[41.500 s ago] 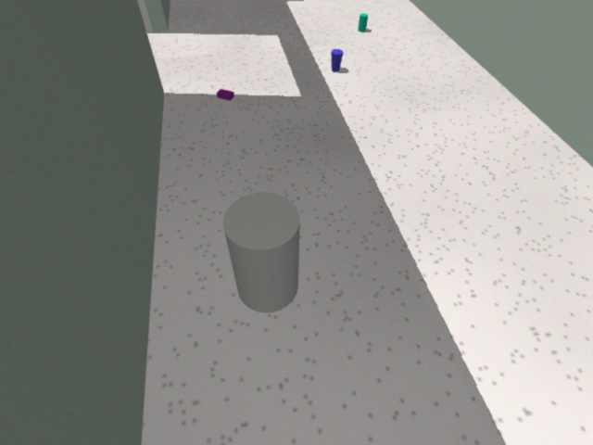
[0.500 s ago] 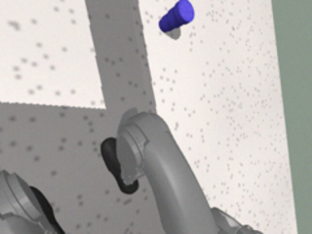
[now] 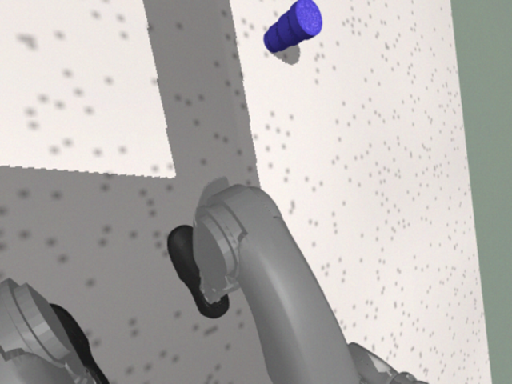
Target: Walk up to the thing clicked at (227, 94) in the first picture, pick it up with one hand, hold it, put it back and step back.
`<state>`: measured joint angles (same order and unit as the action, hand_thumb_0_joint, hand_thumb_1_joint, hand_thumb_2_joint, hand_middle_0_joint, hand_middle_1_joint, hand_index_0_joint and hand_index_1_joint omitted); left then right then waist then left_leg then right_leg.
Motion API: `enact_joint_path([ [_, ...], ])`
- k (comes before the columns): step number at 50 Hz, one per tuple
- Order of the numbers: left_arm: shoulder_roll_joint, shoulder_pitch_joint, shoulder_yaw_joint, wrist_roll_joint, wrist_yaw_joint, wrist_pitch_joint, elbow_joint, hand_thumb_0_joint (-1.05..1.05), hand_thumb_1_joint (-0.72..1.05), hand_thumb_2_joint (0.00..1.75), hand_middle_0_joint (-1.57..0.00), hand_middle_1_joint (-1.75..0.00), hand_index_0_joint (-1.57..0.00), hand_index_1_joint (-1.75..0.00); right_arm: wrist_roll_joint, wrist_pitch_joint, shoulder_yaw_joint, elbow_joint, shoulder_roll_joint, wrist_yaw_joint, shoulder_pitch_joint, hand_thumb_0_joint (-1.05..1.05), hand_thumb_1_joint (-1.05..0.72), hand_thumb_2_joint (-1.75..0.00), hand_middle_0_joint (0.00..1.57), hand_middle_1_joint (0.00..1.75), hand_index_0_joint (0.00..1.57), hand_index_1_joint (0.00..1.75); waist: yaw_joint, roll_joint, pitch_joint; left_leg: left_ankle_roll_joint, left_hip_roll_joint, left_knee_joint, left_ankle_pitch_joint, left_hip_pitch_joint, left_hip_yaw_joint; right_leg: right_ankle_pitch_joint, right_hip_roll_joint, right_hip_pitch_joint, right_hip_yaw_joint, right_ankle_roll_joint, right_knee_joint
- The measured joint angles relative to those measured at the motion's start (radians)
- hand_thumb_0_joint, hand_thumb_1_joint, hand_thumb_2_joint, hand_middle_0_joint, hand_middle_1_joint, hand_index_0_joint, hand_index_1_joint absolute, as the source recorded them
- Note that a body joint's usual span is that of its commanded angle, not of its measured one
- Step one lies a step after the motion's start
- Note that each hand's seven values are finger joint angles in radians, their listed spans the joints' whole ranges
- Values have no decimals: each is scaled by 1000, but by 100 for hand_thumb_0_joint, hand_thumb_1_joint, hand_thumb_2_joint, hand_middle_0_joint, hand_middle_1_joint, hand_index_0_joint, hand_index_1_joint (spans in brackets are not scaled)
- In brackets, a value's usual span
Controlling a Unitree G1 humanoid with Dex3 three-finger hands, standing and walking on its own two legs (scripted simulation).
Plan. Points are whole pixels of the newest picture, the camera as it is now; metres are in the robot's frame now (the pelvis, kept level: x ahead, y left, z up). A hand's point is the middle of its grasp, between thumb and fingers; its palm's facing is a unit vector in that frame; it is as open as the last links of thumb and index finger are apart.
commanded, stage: settle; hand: left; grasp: from above
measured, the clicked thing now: out of the picture +0.44 +0.38 -0.31
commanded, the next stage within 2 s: lift in 0.66 s
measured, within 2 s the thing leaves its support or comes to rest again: leaves its support in 0.14 s
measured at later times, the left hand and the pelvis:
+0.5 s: hand out of the picture +0.43 +0.39 -0.20, palm faces -0.22 -0.39 -0.90, open 11.5 cm; pelvis +0.01 +0.00 +0.00, yaw +3 degrees
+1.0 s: hand out of the picture +0.44 +0.38 -0.14, palm faces -0.18 -0.40 -0.90, open 11.5 cm; pelvis +0.01 -0.01 +0.01, yaw +7 degrees
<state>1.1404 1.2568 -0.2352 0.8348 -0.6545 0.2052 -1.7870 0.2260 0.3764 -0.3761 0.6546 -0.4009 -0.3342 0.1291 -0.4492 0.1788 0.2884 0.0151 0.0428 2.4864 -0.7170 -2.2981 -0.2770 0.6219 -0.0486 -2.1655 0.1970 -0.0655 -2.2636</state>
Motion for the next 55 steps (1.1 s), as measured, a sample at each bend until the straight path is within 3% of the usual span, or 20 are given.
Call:
enact_joint_path([
  [7,-31,-21,-19,16,43,6,48,0,-12,25,-64,-47,-68,-44,-11,-18,17,8,15,6,13,1,-93,-90,20,30,20,30,17,-11,-25,-2,0,-9,1,-5,5,1,2,-8,-3,3,4],
  [15,-119,-71,-32,19,65,43,171,0,-13,22,-68,-44,-71,-42,-30,-41,75,22,37,-1,48,0,-92,-90,20,30,20,30,55,-53,-101,-7,-2,-31,-5,-12,22,15,11,-22,-15,13,10],
  [21,-191,-113,-10,-5,122,88,207,-1,-13,21,-68,-43,-71,-41,-56,-62,127,60,47,-3,61,0,-91,-89,20,30,20,30,81,-106,-179,-5,-5,-39,-8,-19,44,28,19,-37,-33,14,1],
  [26,-234,-127,9,6,158,98,187,-1,-13,21,-68,-42,-72,-41,-65,-67,154,83,55,8,65,0,-91,-89,20,30,20,30,95,-133,-213,-2,-6,-41,0,-21,67,27,23,-46,-52,14,-12],
  [33,-266,-106,7,27,151,96,162,-1,-14,24,-68,-43,-71,-42,-67,-52,178,122,65,27,76,0,-90,-89,20,30,20,30,101,-140,-229,-7,-6,-50,15,-21,91,19,28,-63,-74,23,-27],
  [44,-311,-86,-42,32,174,114,214,-1,-14,25,-67,-44,-70,-43,-74,-78,225,144,50,43,104,0,-91,-89,20,30,20,30,116,-176,-264,-19,-3,-71,11,-28,115,26,31,-95,-95,33,-33],
  [50,-364,-131,-36,10,247,135,272,-1,-11,19,-68,-43,-71,-41,-94,-115,274,159,64,53,106,0,-92,-90,20,30,20,30,151,-204,-304,-18,0,-92,5,-8,135,36,32,-85,-111,35,-25],
  [55,-420,-189,-8,23,300,137,322,-1,-11,16,-68,-41,-72,-40,-118,-150,303,169,75,59,104,0,-92,-90,20,30,20,30,191,-226,-358,-17,-2,-124,3,23,156,45,37,-62,-128,37,-8],
])
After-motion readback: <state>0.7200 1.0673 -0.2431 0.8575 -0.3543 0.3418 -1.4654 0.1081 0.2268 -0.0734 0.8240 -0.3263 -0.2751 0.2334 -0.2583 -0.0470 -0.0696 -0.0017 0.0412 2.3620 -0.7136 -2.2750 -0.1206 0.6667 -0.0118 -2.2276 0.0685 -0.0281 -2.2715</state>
